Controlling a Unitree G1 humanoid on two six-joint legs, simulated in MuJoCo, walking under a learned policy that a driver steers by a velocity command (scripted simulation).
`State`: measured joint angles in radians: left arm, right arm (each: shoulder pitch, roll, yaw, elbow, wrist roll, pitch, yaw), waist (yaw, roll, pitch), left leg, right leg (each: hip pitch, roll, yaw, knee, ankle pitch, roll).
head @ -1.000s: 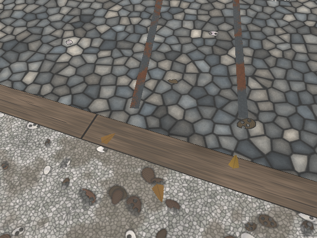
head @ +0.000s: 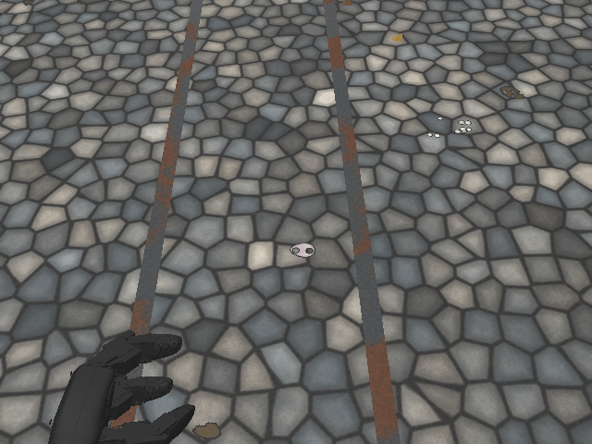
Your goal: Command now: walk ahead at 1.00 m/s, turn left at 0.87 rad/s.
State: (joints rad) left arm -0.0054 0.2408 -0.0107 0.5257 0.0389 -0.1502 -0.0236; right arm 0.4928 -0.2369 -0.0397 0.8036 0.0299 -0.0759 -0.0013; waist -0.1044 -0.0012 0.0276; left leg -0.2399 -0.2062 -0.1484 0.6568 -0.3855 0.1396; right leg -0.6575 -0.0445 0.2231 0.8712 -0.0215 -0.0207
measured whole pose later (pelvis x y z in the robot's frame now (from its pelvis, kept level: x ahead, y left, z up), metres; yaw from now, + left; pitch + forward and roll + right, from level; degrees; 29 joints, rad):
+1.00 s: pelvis +0.89 +0.08 -0.11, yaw -2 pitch -1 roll +3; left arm 0.09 0.30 0.05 0.67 -0.04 -0.04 -0.06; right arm 0.38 -0.29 -0.06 0.87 -0.01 -0.09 -0.01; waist -0.07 -0.01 0.05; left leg 0.28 -0.03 0.29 0.24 -0.47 -0.04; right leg -0.75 -0.07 -0.09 0.75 0.10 -0.11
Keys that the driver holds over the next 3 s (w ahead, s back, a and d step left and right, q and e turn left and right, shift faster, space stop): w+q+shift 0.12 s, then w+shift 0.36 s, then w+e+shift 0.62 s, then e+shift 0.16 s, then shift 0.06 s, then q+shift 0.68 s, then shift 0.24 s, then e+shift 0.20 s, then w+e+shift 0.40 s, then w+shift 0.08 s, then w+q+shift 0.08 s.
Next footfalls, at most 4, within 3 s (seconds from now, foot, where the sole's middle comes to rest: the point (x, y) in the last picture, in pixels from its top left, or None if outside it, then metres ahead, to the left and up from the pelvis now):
0.18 right None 0.36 -0.19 -0.86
0.58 left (218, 387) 0.70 0.17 -0.86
1.04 right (270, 242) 1.15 0.01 -0.86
1.44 left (247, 163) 1.51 0.06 -0.86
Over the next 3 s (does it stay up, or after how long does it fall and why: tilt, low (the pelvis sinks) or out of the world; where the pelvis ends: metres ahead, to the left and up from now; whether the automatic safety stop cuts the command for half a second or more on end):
stays up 1.57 -0.12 -0.11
